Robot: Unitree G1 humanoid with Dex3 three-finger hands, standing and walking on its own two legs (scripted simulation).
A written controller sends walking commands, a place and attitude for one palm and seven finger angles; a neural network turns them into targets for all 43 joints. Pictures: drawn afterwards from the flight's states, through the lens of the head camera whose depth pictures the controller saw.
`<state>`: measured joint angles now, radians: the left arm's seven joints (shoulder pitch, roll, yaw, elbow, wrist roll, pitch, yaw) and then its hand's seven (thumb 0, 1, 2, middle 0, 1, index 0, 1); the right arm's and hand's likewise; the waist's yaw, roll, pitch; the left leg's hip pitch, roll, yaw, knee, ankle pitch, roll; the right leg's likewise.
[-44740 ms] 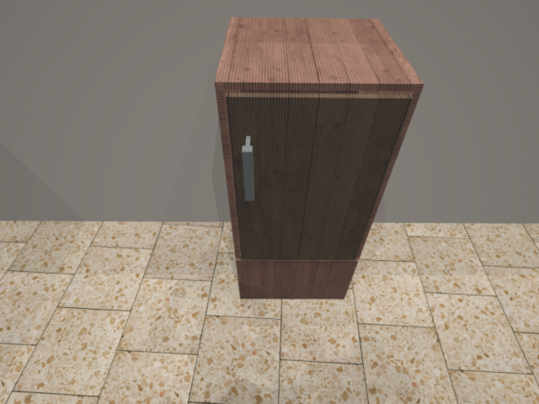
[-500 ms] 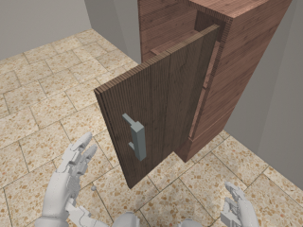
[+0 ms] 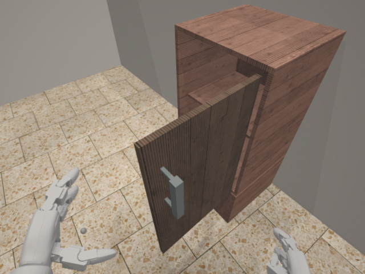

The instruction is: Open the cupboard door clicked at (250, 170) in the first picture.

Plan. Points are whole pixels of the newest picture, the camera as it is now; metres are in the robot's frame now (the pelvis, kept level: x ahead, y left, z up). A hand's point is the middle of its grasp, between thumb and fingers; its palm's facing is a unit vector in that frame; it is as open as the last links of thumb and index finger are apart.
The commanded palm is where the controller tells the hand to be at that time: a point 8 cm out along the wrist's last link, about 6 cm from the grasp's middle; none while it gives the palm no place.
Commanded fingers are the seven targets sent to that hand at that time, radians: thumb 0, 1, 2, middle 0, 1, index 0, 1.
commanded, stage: draw the hand back to the body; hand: left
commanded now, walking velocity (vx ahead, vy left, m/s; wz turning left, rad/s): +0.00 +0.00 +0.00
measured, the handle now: (171, 193) +0.31 +0.06 +0.01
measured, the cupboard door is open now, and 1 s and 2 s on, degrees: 92 92 92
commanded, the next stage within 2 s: step back with the hand held close in 0.86 s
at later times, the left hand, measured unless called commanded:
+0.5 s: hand (29, 181) +0.21 +0.26 +0.19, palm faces +0.44 -0.80 -0.41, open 8.9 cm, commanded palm +0.16 +0.30 +0.21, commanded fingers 0.00 0.90 0.90 -0.20 -0.30 -0.20 -0.30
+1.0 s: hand (37, 186) +0.20 +0.24 +0.19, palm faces +0.44 -0.81 -0.39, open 7.4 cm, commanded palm +0.15 +0.28 +0.21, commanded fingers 0.00 0.90 0.90 -0.20 -0.30 -0.20 -0.30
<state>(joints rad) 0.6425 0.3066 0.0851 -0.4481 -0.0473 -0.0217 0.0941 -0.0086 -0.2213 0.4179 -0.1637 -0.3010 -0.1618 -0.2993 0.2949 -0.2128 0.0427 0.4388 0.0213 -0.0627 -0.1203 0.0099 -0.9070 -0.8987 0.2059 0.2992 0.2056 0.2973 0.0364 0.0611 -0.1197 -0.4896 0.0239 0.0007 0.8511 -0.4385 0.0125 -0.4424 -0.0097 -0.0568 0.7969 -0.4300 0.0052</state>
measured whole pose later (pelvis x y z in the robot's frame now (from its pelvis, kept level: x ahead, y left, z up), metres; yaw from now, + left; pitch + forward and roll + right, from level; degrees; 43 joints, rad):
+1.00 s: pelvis +0.01 -0.02 +0.04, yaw -1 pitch -5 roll -1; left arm 0.46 0.33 0.32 -0.38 -0.07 -0.06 0.11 0.02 0.89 0.90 -0.21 -0.30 -0.21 -0.30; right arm 0.20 -0.22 0.01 0.64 0.00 -0.11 -0.09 0.01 -0.91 -0.90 0.21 0.30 0.21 0.30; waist 0.07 0.07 0.02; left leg -0.09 0.04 0.03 0.43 -0.26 -0.01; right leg -0.06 0.01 -0.03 0.39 -0.25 -0.01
